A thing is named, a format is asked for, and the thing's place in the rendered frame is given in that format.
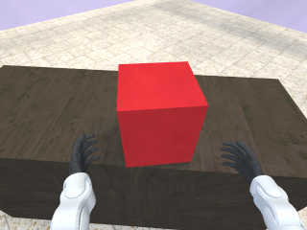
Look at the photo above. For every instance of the robot right hand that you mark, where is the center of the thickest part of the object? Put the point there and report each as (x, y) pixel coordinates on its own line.
(247, 164)

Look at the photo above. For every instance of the robot left hand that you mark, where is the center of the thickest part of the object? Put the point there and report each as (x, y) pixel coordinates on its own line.
(78, 162)

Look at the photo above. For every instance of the left robot forearm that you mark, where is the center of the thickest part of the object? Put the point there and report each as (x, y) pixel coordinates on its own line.
(76, 203)

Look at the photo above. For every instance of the right robot forearm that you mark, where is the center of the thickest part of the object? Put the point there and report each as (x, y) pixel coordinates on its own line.
(273, 202)

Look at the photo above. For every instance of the pedestal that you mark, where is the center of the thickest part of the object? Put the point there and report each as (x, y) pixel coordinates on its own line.
(43, 110)

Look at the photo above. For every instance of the carton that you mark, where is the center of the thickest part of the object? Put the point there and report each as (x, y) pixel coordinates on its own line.
(160, 111)

